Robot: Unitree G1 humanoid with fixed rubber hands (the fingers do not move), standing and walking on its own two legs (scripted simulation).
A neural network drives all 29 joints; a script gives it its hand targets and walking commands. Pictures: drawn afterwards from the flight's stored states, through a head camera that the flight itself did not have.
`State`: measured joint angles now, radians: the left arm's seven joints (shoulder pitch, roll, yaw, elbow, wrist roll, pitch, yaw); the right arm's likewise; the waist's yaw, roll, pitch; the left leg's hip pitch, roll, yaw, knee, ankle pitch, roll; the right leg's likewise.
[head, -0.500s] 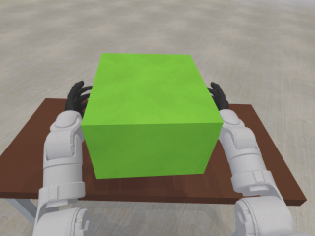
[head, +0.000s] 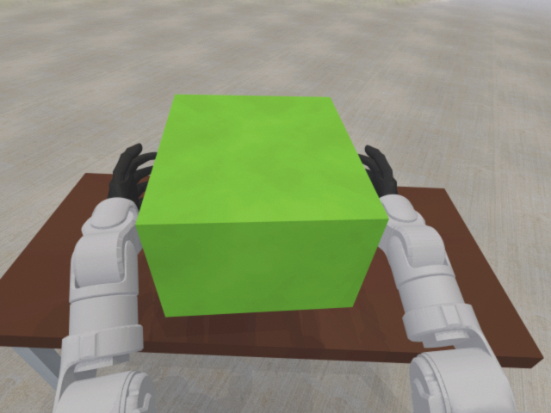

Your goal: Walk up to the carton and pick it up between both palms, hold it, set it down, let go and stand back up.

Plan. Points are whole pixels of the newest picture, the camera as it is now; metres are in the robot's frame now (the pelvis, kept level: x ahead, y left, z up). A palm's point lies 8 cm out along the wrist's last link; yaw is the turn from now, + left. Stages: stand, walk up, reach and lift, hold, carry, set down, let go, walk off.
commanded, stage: hold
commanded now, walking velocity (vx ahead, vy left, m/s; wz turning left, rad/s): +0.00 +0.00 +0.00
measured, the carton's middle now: (257, 193) +0.41 +0.01 +0.15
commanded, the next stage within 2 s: set down in 0.66 s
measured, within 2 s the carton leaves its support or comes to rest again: neither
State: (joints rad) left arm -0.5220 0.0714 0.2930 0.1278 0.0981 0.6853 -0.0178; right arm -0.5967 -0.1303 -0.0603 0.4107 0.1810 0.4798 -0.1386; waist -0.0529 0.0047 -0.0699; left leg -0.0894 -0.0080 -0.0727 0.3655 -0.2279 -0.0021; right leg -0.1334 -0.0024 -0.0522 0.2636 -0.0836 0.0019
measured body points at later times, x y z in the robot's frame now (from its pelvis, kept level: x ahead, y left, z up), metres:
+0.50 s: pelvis -0.01 +0.00 +0.00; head -0.05 +0.01 +0.45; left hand +0.37 +0.17 +0.18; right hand +0.37 -0.19 +0.17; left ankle -0.02 +0.12 -0.75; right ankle +0.04 -0.12 -0.75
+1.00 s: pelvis +0.00 -0.01 +0.00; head -0.05 +0.00 +0.45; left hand +0.38 +0.17 +0.21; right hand +0.37 -0.19 +0.18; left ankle -0.02 +0.12 -0.75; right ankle +0.04 -0.12 -0.75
